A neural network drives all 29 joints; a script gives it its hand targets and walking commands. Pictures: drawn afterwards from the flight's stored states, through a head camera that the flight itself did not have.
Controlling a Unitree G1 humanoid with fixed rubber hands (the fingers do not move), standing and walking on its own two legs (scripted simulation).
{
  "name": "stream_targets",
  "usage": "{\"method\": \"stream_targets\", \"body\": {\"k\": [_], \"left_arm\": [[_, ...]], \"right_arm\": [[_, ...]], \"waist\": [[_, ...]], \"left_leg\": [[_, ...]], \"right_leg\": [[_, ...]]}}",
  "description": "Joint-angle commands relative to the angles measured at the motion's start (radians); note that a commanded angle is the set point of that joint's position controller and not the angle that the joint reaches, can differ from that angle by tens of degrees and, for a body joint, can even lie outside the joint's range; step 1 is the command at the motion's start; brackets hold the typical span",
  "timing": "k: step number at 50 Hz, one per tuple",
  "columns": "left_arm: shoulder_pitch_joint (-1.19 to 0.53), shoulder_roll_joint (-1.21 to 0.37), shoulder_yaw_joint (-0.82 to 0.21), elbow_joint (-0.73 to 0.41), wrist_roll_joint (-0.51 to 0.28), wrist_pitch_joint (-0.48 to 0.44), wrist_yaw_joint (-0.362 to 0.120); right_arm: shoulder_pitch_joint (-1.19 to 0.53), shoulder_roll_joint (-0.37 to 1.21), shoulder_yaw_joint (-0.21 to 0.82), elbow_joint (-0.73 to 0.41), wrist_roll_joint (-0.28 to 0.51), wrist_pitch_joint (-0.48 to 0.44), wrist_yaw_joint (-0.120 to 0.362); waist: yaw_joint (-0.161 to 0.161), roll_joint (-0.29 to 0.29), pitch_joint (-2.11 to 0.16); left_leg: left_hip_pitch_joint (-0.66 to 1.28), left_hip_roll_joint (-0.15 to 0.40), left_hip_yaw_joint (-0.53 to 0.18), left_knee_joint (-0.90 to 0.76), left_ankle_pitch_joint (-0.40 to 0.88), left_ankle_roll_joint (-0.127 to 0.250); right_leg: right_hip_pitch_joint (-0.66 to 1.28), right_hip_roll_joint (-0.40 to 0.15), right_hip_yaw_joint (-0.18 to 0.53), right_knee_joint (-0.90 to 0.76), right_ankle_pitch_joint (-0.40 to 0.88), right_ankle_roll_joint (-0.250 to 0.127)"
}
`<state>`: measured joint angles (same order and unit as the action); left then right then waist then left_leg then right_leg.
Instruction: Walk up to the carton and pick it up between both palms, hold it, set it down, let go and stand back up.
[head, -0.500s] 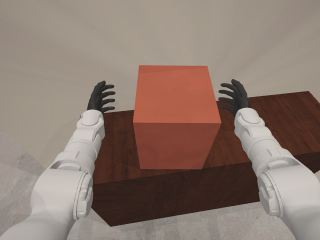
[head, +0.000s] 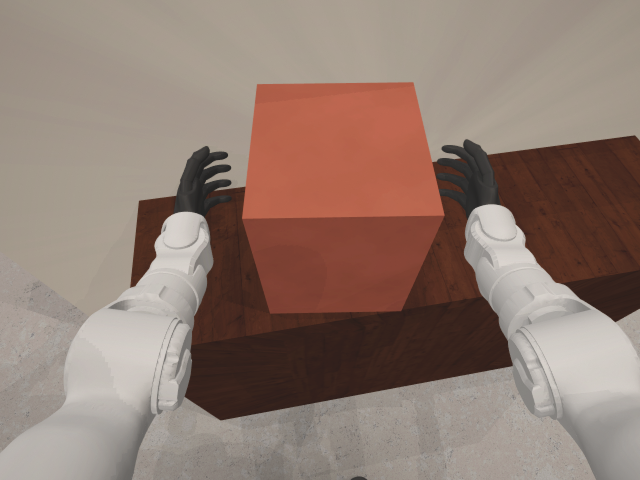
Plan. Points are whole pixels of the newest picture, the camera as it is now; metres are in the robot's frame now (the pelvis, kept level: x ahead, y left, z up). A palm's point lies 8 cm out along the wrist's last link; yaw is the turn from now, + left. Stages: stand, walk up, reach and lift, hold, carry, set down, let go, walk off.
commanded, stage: reach and lift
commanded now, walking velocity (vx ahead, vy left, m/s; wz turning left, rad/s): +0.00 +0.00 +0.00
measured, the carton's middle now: (335, 207) +0.47 -0.02 +0.02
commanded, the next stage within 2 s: none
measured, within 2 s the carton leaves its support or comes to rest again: neither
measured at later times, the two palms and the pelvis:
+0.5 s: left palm (219, 211) +0.45 +0.13 +0.06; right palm (449, 220) +0.42 -0.16 +0.05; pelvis +0.00 +0.01 +0.02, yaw +0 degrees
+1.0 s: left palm (214, 220) +0.43 +0.13 +0.06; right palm (447, 229) +0.41 -0.16 +0.05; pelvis +0.02 +0.02 +0.03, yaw -1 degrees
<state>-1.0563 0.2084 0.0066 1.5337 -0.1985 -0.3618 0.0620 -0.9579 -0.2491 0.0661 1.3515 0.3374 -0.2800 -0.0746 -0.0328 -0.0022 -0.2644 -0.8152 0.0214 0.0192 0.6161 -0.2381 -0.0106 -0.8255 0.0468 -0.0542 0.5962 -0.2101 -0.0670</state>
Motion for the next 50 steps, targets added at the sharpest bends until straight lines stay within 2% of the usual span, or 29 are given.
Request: {"method": "stream_targets", "body": {"k": [1, 2, 4, 6, 7, 8, 10, 12, 14, 16, 19, 20, 21, 22, 24, 25, 26, 28, 30, 31, 32, 34, 36, 39, 40, 41, 42, 45, 50], "left_arm": [[-0.412, 0.116, 0.020, -0.179, -0.001, -0.074, -0.002], [-0.420, 0.119, 0.032, -0.207, 0.007, -0.082, -0.002], [-0.429, 0.098, 0.044, -0.234, 0.020, -0.093, -0.003], [-0.417, 0.079, 0.070, -0.232, 0.054, -0.090, -0.009], [-0.423, 0.088, 0.087, -0.229, 0.063, -0.087, -0.012], [-0.427, 0.083, 0.100, -0.247, 0.083, -0.085, -0.009], [-0.442, 0.058, 0.116, -0.275, 0.114, -0.080, -0.002], [-0.443, 0.017, 0.143, -0.271, 0.158, -0.062, 0.005], [-0.411, 0.010, 0.211, -0.266, 0.232, -0.041, 0.012], [-0.405, -0.036, 0.248, -0.291, 0.286, -0.023, 0.020], [-0.401, -0.206, 0.344, -0.339, 0.420, -0.011, -0.011], [-0.407, -0.305, 0.349, -0.351, 0.475, -0.009, -0.032], [-0.405, -0.451, 0.354, -0.343, 0.538, -0.008, -0.062], [-0.371, -0.549, 0.364, -0.335, 0.589, -0.010, -0.083], [-0.294, -0.620, 0.379, -0.336, 0.672, 0.000, -0.096], [-0.284, -0.647, 0.379, -0.338, 0.680, 0.005, -0.092], [-0.258, -0.631, 0.409, -0.339, 0.697, 0.013, -0.088], [-0.237, -0.608, 0.420, -0.381, 0.710, 0.034, -0.075], [-0.231, -0.608, 0.430, -0.434, 0.711, 0.054, -0.070], [-0.233, -0.618, 0.434, -0.425, 0.718, 0.064, -0.071], [-0.230, -0.619, 0.424, -0.445, 0.706, 0.063, -0.072], [-0.203, -0.630, 0.416, -0.445, 0.693, 0.066, -0.072], [-0.200, -0.633, 0.396, -0.466, 0.688, 0.063, -0.071], [-0.196, -0.664, 0.371, -0.479, 0.695, 0.073, -0.060], [-0.188, -0.669, 0.359, -0.499, 0.700, 0.077, -0.057], [-0.180, -0.676, 0.343, -0.518, 0.695, 0.078, -0.054], [-0.176, -0.687, 0.345, -0.512, 0.696, 0.081, -0.052], [-0.146, -0.684, 0.341, -0.511, 0.702, 0.095, -0.048], [-0.150, -0.709, 0.361, -0.519, 0.714, 0.114, -0.052]], "right_arm": [[-0.451, -0.097, -0.018, -0.189, -0.026, -0.064, -0.008], [-0.445, -0.082, -0.025, -0.219, -0.030, -0.069, -0.013], [-0.454, -0.045, -0.037, -0.244, -0.058, -0.073, -0.024], [-0.454, -0.021, -0.055, -0.250, -0.082, -0.074, -0.034], [-0.451, -0.014, -0.071, -0.246, -0.103, -0.071, -0.040], [-0.454, -0.018, -0.100, -0.250, -0.127, -0.072, -0.047], [-0.462, 0.009, -0.144, -0.262, -0.171, -0.070, -0.057], [-0.439, 0.043, -0.200, -0.223, -0.226, -0.060, -0.059], [-0.429, 0.070, -0.251, -0.235, -0.288, -0.058, -0.062], [-0.432, 0.126, -0.295, -0.250, -0.345, -0.059, -0.061], [-0.422, 0.337, -0.397, -0.316, -0.516, -0.059, -0.012], [-0.416, 0.438, -0.437, -0.331, -0.602, -0.060, 0.013], [-0.412, 0.603, -0.457, -0.344, -0.697, -0.061, 0.053], [-0.379, 0.695, -0.477, -0.348, -0.783, -0.066, 0.090], [-0.314, 0.751, -0.515, -0.364, -0.882, -0.071, 0.136], [-0.297, 0.755, -0.534, -0.375, -0.921, -0.078, 0.148], [-0.289, 0.754, -0.551, -0.375, -0.939, -0.079, 0.154], [-0.257, 0.729, -0.576, -0.367, -0.976, -0.080, 0.157], [-0.252, 0.716, -0.581, -0.384, -0.975, -0.083, 0.157], [-0.264, 0.730, -0.573, -0.390, -0.979, -0.086, 0.158], [-0.257, 0.740, -0.571, -0.402, -0.980, -0.092, 0.158], [-0.252, 0.743, -0.551, -0.394, -0.967, -0.100, 0.159], [-0.253, 0.751, -0.521, -0.388, -0.951, -0.108, 0.165], [-0.259, 0.735, -0.534, -0.377, -0.945, -0.126, 0.163], [-0.259, 0.735, -0.526, -0.372, -0.937, -0.130, 0.167], [-0.242, 0.740, -0.523, -0.372, -0.933, -0.133, 0.168], [-0.250, 0.738, -0.523, -0.368, -0.926, -0.136, 0.170], [-0.238, 0.716, -0.525, -0.365, -0.920, -0.137, 0.165], [-0.266, 0.722, -0.547, -0.389, -0.927, -0.128, 0.164]], "waist": [[-0.007, -0.021, -0.703], [-0.004, -0.036, -0.726], [-0.004, -0.019, -0.769], [-0.018, -0.022, -0.754], [-0.016, -0.027, -0.756], [-0.026, -0.008, -0.765], [-0.031, 0.007, -0.757], [-0.040, 0.011, -0.699], [-0.020, 0.013, -0.678], [-0.016, -0.003, -0.635], [0.002, -0.002, -0.589], [-0.002, 0.019, -0.570], [-0.008, 0.031, -0.537], [0.009, 0.049, -0.515], [0.005, 0.072, -0.472], [-0.003, 0.065, -0.470], [0.005, 0.043, -0.452], [-0.010, 0.008, -0.387], [-0.008, -0.003, -0.367], [0.001, -0.010, -0.367], [-0.007, -0.020, -0.375], [-0.002, -0.028, -0.365], [0.010, -0.034, -0.379], [0.000, 0.005, -0.404], [0.011, 0.017, -0.405], [0.001, 0.014, -0.396], [0.007, 0.026, -0.401], [-0.001, 0.017, -0.387], [-0.001, 0.007, -0.355]], "left_leg": [[0.213, -0.025, -0.002, 0.014, 0.313, -0.031], [0.220, -0.028, -0.001, 0.020, 0.324, -0.027], [0.187, -0.035, 0.006, 0.024, 0.309, -0.026], [0.170, -0.036, 0.008, 0.016, 0.317, -0.025], [0.164, -0.043, 0.019, 0.010, 0.280, -0.024], [0.169, -0.039, 0.013, 0.008, 0.261, -0.023], [0.190, -0.039, 0.016, 0.001, 0.279, -0.032], [0.265, -0.030, 0.015, -0.010, 0.291, -0.039], [0.286, -0.035, 0.020, -0.029, 0.306, -0.038], [0.316, -0.031, 0.023, -0.057, 0.314, -0.036], [0.347, -0.032, 0.039, -0.111, 0.283, -0.025], [0.368, -0.033, 0.045, -0.130, 0.282, -0.024], [0.399, -0.031, 0.043, -0.162, 0.259, -0.017], [0.434, -0.028, 0.053, -0.179, 0.267, -0.016], [0.468, -0.016, 0.057, -0.209, 0.266, -0.007], [0.493, -0.011, 0.063, -0.212, 0.296, -0.020], [0.483, -0.007, 0.058, -0.221, 0.282, -0.013], [0.500, 0.003, 0.063, -0.241, 0.291, -0.010], [0.501, 0.003, 0.069, -0.253, 0.293, -0.011], [0.500, 0.002, 0.076, -0.257, 0.297, -0.009], [0.506, 0.006, 0.069, -0.261, 0.307, -0.007], [0.502, 0.009, 0.070, -0.245, 0.359, -0.012], [0.517, 0.009, 0.073, -0.252, 0.354, -0.011], [0.570, 0.018, 0.074, -0.239, 0.406, -0.027], [0.593, 0.019, 0.072, -0.228, 0.437, -0.031], [0.617, 0.024, 0.065, -0.219, 0.474, -0.036], [0.627, 0.024, 0.067, -0.213, 0.495, -0.042], [0.598, 0.022, 0.065, -0.214, 0.475, -0.039], [0.592, 0.021, 0.066, -0.243, 0.397, -0.026]], "right_leg": [[0.500, -0.052, 0.054, 0.029, 0.490, 0.104], [0.509, -0.053, 0.053, 0.035, 0.511, 0.109], [0.545, -0.062, 0.068, 0.041, 0.535, 0.118], [0.584, -0.066, 0.065, 0.051, 0.597, 0.122], [0.591, -0.065, 0.069, 0.044, 0.567, 0.122], [0.581, -0.066, 0.068, 0.041, 0.534, 0.120], [0.579, -0.063, 0.069, 0.024, 0.517, 0.112], [0.551, -0.051, 0.053, -0.001, 0.489, 0.104], [0.556, -0.050, 0.046, -0.023, 0.485, 0.099], [0.581, -0.043, 0.046, -0.046, 0.496, 0.094], [0.629, -0.051, 0.028, -0.089, 0.455, 0.089], [0.643, -0.052, 0.015, -0.103, 0.470, 0.085], [0.670, -0.052, 0.009, -0.127, 0.461, 0.077], [0.700, -0.059, 0.006, -0.148, 0.474, 0.073], [0.754, -0.058, -0.005, -0.165, 0.510, 0.070], [0.763, -0.051, -0.022, -0.169, 0.526, 0.071], [0.771, -0.049, -0.022, -0.176, 0.514, 0.075], [0.792, -0.045, -0.032, -0.188, 0.522, 0.083], [0.823, -0.052, -0.023, -0.191, 0.546, 0.096], [0.819, -0.050, -0.033, -0.187, 0.553, 0.097], [0.833, -0.046, -0.033, -0.184, 0.577, 0.099], [0.857, -0.047, -0.031, -0.171, 0.648, 0.103], [0.855, -0.048, -0.037, -0.176, 0.627, 0.106], [0.811, -0.039, -0.044, -0.188, 0.603, 0.091], [0.778, -0.038, -0.044, -0.190, 0.603, 0.087], [0.753, -0.033, -0.051, -0.193, 0.603, 0.080], [0.747, -0.032, -0.054, -0.204, 0.602, 0.074], [0.796, -0.033, -0.043, -0.200, 0.616, 0.076], [0.810, -0.042, -0.044, -0.222, 0.557, 0.074]]}}
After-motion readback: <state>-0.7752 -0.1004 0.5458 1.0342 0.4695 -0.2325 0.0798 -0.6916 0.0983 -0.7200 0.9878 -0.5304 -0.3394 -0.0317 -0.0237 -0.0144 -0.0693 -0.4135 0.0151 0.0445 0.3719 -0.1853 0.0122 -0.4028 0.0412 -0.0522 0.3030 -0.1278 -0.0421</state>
